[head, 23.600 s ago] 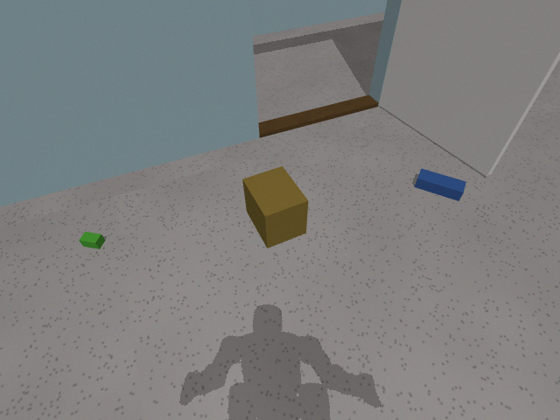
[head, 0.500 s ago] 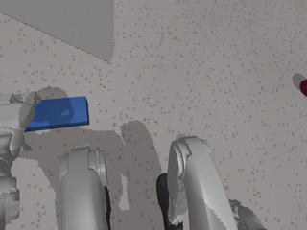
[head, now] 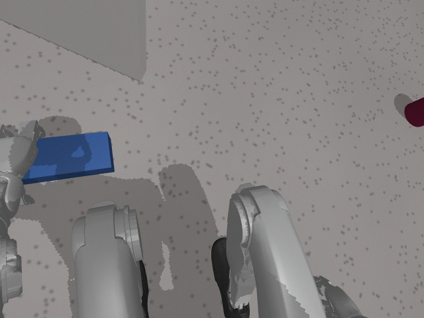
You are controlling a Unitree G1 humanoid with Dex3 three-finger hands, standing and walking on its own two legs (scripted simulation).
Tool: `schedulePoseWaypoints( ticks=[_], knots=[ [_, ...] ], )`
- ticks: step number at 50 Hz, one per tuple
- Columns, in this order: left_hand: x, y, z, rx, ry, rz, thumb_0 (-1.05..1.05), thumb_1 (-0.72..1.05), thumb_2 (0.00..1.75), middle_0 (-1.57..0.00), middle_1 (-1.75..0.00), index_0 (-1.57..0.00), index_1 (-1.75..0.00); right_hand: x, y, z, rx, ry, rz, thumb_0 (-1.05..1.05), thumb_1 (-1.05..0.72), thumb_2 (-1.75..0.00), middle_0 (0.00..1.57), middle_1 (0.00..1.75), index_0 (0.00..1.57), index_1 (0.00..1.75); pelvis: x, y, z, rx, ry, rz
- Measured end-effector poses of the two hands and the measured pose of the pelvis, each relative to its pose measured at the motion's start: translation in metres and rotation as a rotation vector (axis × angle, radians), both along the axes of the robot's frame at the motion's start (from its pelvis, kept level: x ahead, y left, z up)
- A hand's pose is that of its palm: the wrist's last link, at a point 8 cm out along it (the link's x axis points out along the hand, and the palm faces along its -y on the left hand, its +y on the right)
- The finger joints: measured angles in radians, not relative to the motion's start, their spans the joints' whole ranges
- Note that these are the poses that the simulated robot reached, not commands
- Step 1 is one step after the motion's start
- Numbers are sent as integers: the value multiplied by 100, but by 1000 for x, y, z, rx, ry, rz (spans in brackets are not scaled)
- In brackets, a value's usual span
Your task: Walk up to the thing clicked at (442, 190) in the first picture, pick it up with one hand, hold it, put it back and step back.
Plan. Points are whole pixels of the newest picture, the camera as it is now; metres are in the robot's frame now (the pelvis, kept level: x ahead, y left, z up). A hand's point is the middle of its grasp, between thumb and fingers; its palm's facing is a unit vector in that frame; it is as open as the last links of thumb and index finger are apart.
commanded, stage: rise first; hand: left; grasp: from above
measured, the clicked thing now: (61, 158) +0.44 +0.30 -0.29
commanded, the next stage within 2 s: approach in 1.04 s
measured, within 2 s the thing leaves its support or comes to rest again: neither
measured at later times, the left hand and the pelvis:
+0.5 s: hand (15, 172) +0.39 +0.34 -0.18, palm faces -0.46 -0.08 -0.88, open 14.0 cm; pelvis +0.00 +0.00 +0.00, yaw +0 degrees
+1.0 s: hand (18, 171) +0.39 +0.34 -0.18, palm faces -0.47 -0.08 -0.88, open 13.9 cm; pelvis +0.00 +0.00 +0.00, yaw +0 degrees
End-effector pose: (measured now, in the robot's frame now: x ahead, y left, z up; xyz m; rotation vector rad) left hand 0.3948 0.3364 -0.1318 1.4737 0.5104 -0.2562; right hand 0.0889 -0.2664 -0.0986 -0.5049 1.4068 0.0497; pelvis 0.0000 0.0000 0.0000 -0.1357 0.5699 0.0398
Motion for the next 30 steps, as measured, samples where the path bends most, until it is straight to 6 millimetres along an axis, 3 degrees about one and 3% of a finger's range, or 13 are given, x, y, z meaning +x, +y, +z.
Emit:
schedulePoseWaypoints(
  ticks=[14, 30],
  knots=[
    [0, 0, 2, -11, -1, -14, 0, -52, 101, -9, -103, -9, -104, -9, -2, 1, -10, 12, 4, 0, -91, -90, 20, 30, 20, 30, -3, 0, -3, -7, -16, -4],
    [2, 5, 14, 9, -3, -26, 0, -52, 101, -9, -104, -9, -104, 2, 6, 5, -5, -32, 13, 0, -91, -90, 20, 30, 20, 30, -4, 2, 1, -11, -10, 3]
  ],
)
